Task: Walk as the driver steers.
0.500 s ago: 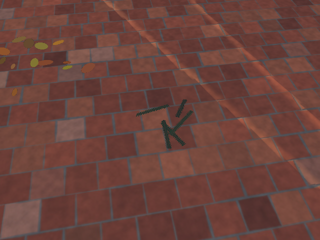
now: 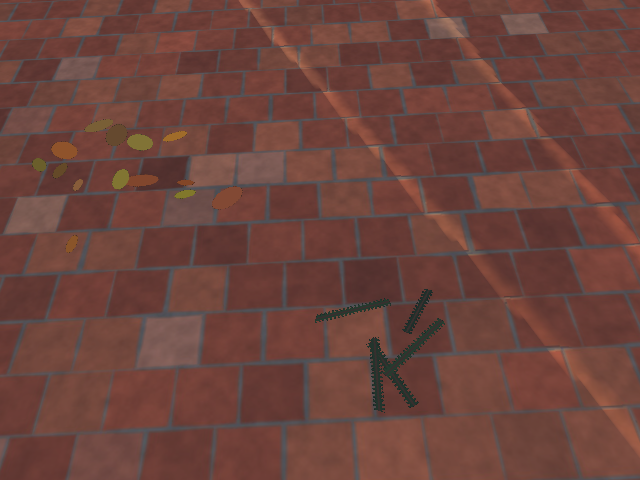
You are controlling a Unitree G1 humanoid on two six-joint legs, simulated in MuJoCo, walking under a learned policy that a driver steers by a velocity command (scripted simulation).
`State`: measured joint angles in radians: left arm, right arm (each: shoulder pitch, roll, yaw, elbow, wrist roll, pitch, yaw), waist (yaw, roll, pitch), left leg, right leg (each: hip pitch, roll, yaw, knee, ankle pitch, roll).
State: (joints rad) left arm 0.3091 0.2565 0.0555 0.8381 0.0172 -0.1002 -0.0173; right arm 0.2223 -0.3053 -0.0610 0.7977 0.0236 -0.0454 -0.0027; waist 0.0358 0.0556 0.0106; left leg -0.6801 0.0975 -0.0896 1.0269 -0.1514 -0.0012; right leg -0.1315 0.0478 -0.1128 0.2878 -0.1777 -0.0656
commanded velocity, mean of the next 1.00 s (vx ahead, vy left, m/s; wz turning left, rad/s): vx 0.43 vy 0.00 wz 0.31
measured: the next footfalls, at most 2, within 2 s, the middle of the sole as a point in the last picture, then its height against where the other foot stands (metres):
left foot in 0.30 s outside the picture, level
right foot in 0.76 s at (349, 405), level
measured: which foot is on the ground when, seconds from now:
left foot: up 0.00-0.28, down 0.30-0.78, up 0.80-1.00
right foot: down 0.00-0.28, up 0.30-0.74, down 0.76-1.00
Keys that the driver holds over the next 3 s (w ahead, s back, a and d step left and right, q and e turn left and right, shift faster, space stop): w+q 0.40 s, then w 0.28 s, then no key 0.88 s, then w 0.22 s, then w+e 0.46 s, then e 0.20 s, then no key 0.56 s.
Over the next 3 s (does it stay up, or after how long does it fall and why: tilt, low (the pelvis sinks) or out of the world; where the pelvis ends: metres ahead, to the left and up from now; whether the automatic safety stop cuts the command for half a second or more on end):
stays up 1.03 0.22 -0.01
